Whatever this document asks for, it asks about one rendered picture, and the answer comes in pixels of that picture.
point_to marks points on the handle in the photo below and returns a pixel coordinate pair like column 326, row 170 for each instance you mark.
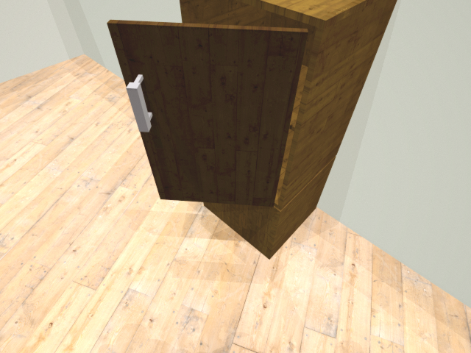
column 142, row 116

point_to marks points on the cupboard door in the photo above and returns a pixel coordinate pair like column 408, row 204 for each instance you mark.
column 221, row 98

